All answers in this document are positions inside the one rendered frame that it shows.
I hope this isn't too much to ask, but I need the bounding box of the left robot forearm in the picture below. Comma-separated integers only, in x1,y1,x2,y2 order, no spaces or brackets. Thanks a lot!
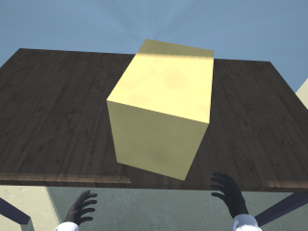
55,221,79,231

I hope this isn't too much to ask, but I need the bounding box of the carton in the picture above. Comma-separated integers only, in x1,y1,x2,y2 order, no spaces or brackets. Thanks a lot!
106,38,215,181

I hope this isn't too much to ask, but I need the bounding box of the right robot forearm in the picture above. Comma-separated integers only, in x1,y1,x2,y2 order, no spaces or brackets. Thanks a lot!
232,214,262,231

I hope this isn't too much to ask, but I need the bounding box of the right robot hand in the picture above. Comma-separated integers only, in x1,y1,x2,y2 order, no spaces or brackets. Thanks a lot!
211,172,249,219

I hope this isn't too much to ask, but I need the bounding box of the left robot hand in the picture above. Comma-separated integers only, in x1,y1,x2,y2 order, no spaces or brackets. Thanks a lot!
64,190,98,226

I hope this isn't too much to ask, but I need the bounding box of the table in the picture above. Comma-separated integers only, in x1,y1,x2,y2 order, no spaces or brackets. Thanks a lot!
0,48,308,227

